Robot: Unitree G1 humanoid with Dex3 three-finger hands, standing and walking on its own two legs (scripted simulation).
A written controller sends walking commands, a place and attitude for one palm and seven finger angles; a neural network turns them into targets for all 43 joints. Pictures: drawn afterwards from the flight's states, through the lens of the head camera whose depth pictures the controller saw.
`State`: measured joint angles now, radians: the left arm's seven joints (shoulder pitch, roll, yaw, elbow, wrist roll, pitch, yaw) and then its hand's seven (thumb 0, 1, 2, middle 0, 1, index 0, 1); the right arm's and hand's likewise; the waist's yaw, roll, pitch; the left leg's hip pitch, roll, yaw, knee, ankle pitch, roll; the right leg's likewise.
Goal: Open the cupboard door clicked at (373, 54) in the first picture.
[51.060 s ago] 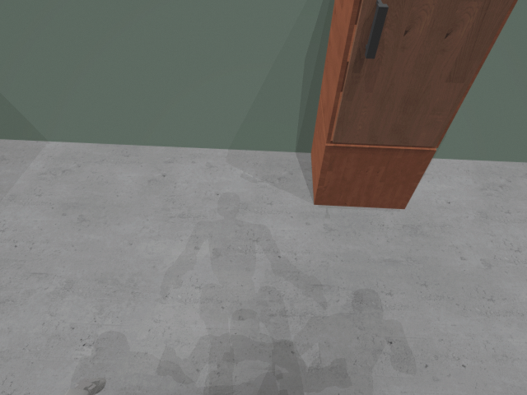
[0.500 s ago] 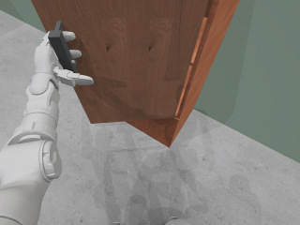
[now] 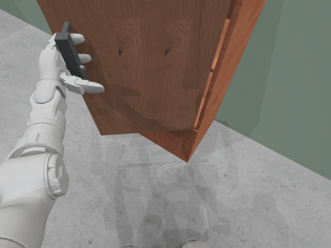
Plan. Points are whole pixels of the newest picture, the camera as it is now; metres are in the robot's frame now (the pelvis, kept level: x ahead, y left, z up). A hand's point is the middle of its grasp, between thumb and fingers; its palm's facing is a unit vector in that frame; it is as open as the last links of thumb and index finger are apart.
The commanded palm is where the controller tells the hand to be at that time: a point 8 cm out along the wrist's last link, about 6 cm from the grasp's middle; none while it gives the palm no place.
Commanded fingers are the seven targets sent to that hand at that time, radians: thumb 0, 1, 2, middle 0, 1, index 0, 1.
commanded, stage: close the thumb around the handle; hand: left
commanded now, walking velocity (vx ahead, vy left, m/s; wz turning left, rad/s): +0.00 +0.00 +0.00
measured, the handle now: (74, 56) +0.56 +0.19 +0.13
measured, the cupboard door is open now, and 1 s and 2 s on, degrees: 38 39 55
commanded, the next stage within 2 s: pull the door open along its arc in 0.68 s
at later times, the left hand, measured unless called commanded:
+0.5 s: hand (82, 65) +0.52 +0.16 +0.13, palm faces +0.04 -1.00 +0.00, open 7.1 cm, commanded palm +0.49 +0.20 +0.13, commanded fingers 0.00 0.90 0.90 -0.40 -1.35 -0.40 -1.35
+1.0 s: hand (82, 67) +0.51 +0.16 +0.13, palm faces +0.02 -1.00 +0.00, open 5.7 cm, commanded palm +0.46 +0.21 +0.13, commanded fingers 0.00 0.90 0.90 -0.40 -1.35 -0.40 -1.35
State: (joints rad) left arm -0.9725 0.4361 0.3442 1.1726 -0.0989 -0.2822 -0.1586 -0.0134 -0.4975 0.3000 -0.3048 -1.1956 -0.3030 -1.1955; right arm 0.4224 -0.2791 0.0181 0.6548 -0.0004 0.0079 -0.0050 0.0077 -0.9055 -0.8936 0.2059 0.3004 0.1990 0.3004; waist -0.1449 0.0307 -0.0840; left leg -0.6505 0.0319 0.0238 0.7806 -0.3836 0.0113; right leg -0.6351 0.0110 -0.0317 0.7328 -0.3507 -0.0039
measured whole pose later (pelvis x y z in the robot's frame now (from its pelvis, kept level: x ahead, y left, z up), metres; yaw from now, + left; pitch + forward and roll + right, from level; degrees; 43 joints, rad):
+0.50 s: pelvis +0.00 +0.00 +0.00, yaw +1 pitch +16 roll -2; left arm -1.04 0.46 0.33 1.22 -0.09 -0.28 -0.14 0.00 0.48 0.72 -0.37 -1.30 -0.37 -1.30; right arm 0.43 -0.28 0.02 0.67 -0.01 -0.01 0.00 0.01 -0.91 -0.89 0.21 0.30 0.20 0.30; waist -0.16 0.03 -0.08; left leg -0.69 0.03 0.01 0.80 -0.38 0.01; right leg -0.67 0.01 -0.04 0.75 -0.35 0.00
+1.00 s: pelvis +0.01 +0.00 +0.00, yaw -1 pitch +15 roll -1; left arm -0.89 0.42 0.35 1.08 -0.12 -0.26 -0.16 0.01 0.70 0.78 -0.40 -1.35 -0.40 -1.35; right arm 0.43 -0.27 0.01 0.63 0.00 0.03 0.00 0.01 -0.91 -0.89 0.21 0.30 0.20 0.30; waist -0.14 0.04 -0.10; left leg -0.63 0.04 0.04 0.77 -0.40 0.01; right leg -0.62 0.02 -0.01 0.72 -0.36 0.00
